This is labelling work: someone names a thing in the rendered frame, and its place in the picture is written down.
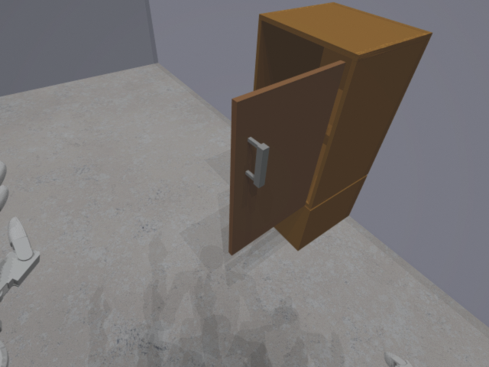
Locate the robot left hand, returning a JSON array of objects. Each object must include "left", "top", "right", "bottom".
[{"left": 0, "top": 161, "right": 40, "bottom": 302}]

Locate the handle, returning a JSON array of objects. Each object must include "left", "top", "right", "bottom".
[{"left": 245, "top": 137, "right": 270, "bottom": 188}]

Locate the robot right hand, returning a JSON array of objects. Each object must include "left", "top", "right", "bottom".
[{"left": 384, "top": 352, "right": 412, "bottom": 367}]

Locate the cupboard door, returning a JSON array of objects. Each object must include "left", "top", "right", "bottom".
[{"left": 228, "top": 60, "right": 346, "bottom": 255}]

